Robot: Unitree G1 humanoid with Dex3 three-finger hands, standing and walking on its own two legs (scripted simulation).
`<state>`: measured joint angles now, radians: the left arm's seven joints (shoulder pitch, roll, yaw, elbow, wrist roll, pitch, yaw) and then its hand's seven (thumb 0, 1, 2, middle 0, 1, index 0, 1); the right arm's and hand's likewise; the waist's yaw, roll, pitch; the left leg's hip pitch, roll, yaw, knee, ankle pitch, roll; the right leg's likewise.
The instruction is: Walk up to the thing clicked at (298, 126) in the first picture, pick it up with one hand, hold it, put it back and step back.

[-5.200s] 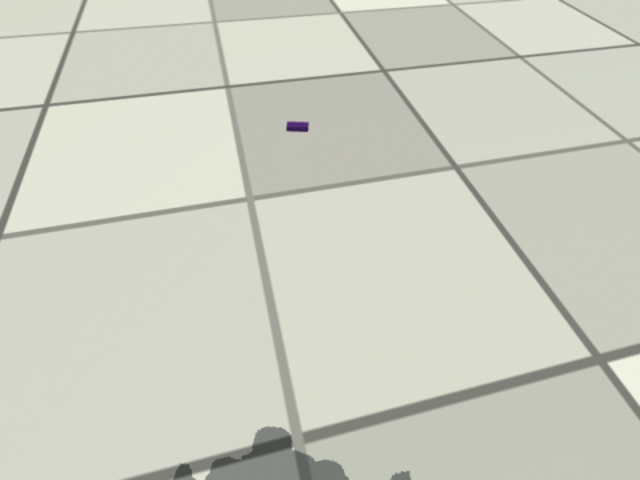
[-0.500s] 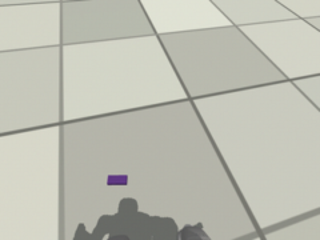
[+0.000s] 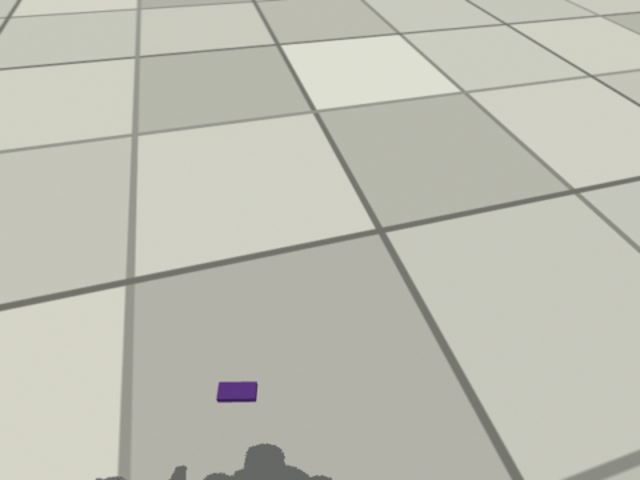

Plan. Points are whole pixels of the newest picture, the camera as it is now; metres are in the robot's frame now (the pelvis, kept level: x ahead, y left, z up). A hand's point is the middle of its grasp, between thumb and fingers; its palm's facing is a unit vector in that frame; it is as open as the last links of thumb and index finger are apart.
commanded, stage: walk up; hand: left
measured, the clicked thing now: (237, 391) +0.52 +0.24 -0.76
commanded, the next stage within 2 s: stand in 1.42 s
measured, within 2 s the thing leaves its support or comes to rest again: neither
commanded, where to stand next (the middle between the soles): +0.13 +0.01 m, yaw +1 degrees
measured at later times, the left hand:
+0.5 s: hand out of the picture +0.09 +0.26 -0.15, palm faces +0.02 -0.94 -0.34, open 7.4 cm
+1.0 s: hand out of the picture +0.12 +0.25 -0.15, palm faces -0.01 -0.95 -0.32, open 7.4 cm
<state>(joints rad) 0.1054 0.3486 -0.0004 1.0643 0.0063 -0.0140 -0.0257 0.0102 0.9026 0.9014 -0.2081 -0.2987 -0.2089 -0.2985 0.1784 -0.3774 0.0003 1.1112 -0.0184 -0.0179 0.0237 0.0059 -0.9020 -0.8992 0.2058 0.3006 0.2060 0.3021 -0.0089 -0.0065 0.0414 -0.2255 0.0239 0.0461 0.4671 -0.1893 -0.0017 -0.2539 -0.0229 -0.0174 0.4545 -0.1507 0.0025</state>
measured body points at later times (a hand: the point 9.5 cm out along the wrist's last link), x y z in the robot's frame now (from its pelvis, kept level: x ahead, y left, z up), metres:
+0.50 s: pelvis +0.03 +0.00 +0.01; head +0.04 -0.01 +0.46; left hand +0.09 +0.30 -0.12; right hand +0.14 -0.29 -0.13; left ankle +0.04 +0.12 -0.74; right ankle +0.06 -0.12 -0.74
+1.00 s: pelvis +0.04 +0.00 +0.01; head +0.05 +0.00 +0.46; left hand +0.12 +0.30 -0.12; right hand +0.12 -0.30 -0.12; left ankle +0.04 +0.12 -0.74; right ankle +0.06 -0.13 -0.74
